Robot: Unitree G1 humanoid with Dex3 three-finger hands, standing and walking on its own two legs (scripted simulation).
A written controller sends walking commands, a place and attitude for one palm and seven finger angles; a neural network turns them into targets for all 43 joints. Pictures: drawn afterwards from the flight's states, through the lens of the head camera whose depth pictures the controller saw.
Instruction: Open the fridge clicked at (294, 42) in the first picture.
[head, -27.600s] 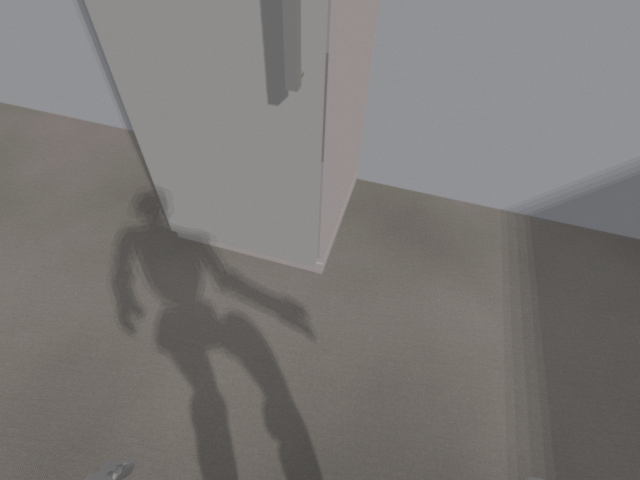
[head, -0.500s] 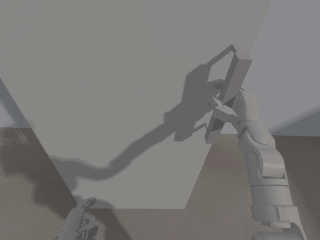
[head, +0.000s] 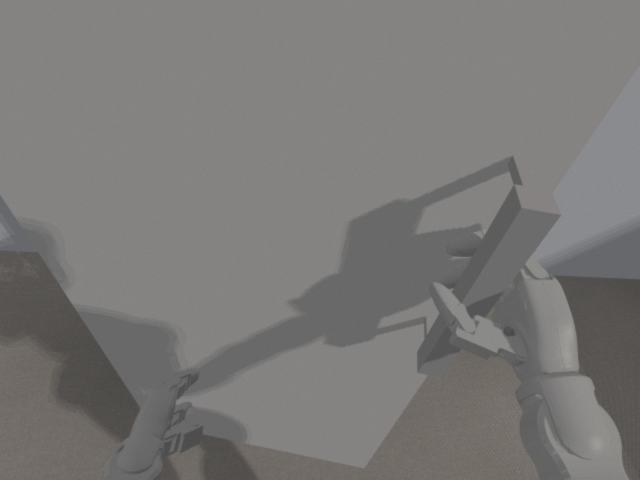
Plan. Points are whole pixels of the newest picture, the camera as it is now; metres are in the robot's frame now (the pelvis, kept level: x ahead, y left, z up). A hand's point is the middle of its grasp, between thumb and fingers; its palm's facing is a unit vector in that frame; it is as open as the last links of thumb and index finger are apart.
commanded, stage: walk backward, drawing the door open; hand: right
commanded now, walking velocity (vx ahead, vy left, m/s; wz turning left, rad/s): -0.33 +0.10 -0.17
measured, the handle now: (466, 282) +0.29 -0.12 +0.18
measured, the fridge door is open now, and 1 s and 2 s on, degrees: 11 32 60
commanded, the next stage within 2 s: none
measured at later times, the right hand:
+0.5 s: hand (445, 399) +0.16 -0.07 +0.18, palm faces +0.10 +0.98 -0.15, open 7.3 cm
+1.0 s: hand out of the picture +0.06 -0.01 +0.17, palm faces +0.37 +0.91 -0.18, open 7.7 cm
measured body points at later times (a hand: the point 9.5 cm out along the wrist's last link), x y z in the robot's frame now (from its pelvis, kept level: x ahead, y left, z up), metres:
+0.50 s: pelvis -0.09 +0.05 +0.00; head -0.04 +0.07 +0.45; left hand +0.09 +0.25 -0.10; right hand +0.15 -0.13 +0.19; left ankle -0.07 +0.08 -0.74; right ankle -0.11 -0.09 -0.69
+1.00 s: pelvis -0.17 +0.20 -0.02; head -0.10 +0.17 +0.43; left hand +0.08 +0.30 -0.12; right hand +0.03 -0.06 +0.18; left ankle -0.12 +0.34 -0.75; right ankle -0.17 -0.04 -0.73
